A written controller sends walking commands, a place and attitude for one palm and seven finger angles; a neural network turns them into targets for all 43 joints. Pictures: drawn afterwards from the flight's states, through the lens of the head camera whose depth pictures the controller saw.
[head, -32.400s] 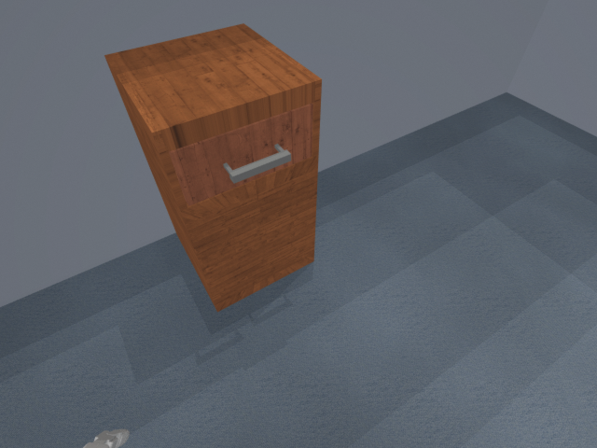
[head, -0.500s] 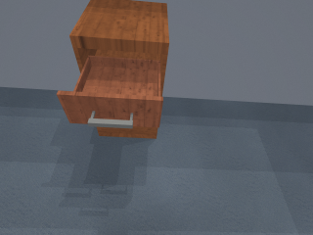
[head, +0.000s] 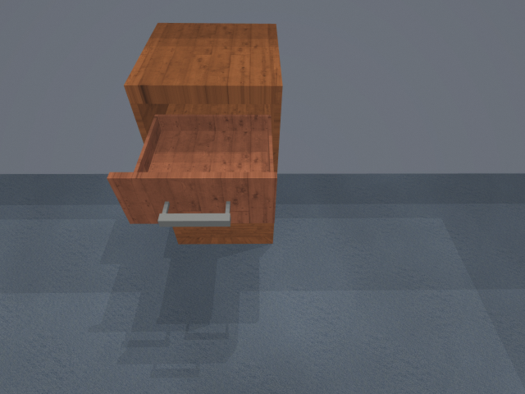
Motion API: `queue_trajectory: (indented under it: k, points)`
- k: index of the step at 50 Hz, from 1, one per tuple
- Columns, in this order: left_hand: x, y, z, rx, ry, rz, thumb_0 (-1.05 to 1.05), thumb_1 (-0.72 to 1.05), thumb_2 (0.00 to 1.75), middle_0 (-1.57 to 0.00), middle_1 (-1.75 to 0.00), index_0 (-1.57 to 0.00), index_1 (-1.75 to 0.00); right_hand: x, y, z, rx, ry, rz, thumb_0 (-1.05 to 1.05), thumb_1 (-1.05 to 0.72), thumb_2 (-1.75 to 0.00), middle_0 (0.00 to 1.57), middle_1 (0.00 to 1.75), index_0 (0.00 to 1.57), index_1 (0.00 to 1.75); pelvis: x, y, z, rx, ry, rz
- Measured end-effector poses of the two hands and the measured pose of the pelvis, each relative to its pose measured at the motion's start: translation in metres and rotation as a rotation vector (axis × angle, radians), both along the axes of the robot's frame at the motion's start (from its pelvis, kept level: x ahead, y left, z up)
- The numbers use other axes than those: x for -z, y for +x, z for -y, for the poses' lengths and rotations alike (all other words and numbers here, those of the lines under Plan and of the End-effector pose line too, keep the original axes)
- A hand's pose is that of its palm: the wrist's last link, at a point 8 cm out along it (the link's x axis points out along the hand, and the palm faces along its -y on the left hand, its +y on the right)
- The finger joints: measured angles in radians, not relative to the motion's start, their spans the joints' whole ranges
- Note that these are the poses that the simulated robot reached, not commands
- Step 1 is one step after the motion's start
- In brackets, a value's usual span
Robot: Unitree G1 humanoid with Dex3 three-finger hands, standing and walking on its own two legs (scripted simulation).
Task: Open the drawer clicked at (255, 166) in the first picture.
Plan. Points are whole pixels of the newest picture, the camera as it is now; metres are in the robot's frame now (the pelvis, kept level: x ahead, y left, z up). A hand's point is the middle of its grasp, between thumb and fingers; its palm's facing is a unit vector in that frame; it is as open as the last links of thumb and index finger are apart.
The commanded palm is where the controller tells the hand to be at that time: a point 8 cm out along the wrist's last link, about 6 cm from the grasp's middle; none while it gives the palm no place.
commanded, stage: let the arm hang, fingers relaxed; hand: left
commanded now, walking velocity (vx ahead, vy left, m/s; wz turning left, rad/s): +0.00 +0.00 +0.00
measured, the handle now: (196, 212) +0.53 +0.19 -0.13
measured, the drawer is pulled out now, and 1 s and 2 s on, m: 0.30 0.30 0.30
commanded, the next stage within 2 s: look to check the result in 0.28 s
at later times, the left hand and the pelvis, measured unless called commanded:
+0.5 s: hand out of the picture -0.02 +0.15 -0.18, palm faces +0.03 -0.99 -0.16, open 7.4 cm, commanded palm none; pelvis +0.01 +0.00 +0.00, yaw +0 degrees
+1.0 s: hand out of the picture +0.01 +0.15 -0.18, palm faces +0.04 -0.99 -0.17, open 7.4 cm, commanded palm none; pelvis +0.03 +0.00 +0.00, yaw +0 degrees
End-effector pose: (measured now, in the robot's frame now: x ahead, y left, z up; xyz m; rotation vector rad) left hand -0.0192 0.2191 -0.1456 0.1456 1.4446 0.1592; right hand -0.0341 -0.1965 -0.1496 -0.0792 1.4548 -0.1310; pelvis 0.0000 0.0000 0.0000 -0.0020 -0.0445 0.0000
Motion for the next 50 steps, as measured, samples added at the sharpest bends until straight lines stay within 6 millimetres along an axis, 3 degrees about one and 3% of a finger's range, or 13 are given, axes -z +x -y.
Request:
queue_trajectory:
  k: [8, 27, 50]
  points:
    - [0.005, 0.008, 0.015, 0.002, -0.037, 0.013, 0.01, 0.91, 0.9, -0.2, -0.3, -0.2, -0.3, -0.002, 0.001, 0.001, 0.019, -0.016, 0.005, 0.01, -0.9, -0.9, 0.2, 0.3, 0.2, 0.3, 0.0, 0.003, 0.001, 0.004, 0.0, -0.002]
    - [0.005, 0.001, 0.016, -0.022, -0.037, -0.04, 0.01, 0.9, 0.9, -0.2, -0.3, -0.2, -0.3, -0.004, 0.006, 0.005, 0.021, -0.029, -0.024, 0.01, -0.9, -0.9, 0.2, 0.3, 0.2, 0.3, 0.0, 0.012, 0.002, 0.002, -0.003, -0.013]
    - [0.004, 0.026, 0.018, -0.018, -0.03, -0.016, 0.01, 0.91, 0.9, -0.2, -0.3, -0.2, -0.3, -0.002, 0.025, 0.006, 0.018, -0.026, -0.015, 0.01, -0.9, -0.9, 0.2, 0.3, 0.2, 0.3, 0.0, 0.025, 0.005, 0.001, -0.001, -0.019]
